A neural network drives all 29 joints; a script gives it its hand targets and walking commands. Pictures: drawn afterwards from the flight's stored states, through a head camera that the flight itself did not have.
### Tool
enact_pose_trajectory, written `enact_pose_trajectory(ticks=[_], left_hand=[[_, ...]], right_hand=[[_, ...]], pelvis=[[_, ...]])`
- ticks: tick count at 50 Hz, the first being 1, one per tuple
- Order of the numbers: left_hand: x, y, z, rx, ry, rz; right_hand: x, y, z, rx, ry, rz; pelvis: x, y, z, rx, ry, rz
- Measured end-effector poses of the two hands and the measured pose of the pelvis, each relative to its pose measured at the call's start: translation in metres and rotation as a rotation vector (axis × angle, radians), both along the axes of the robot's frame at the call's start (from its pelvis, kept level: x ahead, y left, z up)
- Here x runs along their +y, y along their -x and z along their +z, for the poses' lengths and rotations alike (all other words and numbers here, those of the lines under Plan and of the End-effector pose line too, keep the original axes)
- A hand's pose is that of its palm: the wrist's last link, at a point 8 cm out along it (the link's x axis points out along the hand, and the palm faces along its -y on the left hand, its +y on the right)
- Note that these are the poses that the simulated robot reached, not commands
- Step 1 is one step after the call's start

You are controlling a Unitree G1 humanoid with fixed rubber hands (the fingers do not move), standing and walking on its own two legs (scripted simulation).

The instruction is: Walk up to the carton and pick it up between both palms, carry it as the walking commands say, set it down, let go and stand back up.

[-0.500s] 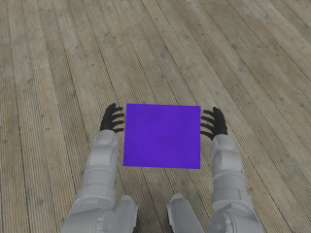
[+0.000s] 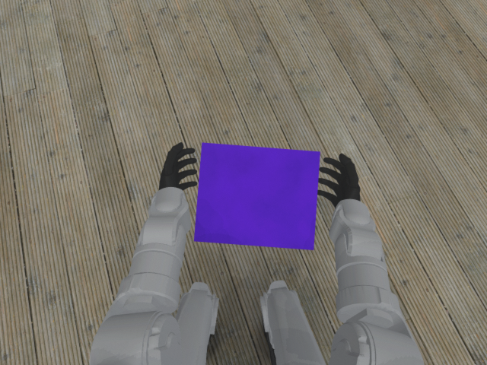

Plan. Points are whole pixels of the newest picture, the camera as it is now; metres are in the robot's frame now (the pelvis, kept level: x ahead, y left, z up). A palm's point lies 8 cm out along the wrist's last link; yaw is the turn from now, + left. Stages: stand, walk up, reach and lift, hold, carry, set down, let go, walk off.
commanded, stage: set down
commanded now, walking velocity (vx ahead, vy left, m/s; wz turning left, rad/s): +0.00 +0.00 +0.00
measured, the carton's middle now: (255, 195) +0.43 -0.04 -0.17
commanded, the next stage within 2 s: none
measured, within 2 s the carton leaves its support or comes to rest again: neither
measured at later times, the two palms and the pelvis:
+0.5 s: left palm (183, 193) +0.43 +0.10 -0.16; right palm (330, 204) +0.40 -0.19 -0.16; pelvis -0.03 +0.00 -0.08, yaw +0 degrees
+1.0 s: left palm (192, 196) +0.45 +0.10 -0.24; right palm (319, 206) +0.42 -0.20 -0.24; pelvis -0.04 +0.00 -0.14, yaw +0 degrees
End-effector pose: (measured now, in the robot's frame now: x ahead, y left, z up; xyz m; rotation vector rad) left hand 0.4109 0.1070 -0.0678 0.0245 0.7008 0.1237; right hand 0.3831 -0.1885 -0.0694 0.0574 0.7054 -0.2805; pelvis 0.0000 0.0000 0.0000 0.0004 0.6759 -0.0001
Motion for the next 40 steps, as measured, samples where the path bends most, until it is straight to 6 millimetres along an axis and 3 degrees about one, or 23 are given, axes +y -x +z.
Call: enact_pose_trajectory(ticks=[40], left_hand=[[-0.008,-0.031,-0.140,-0.006,-0.009,0.001]], right_hand=[[-0.007,-0.028,-0.138,0.011,0.027,0.012]], pelvis=[[0.002,0.038,-0.117,0.084,0.007,0.002]])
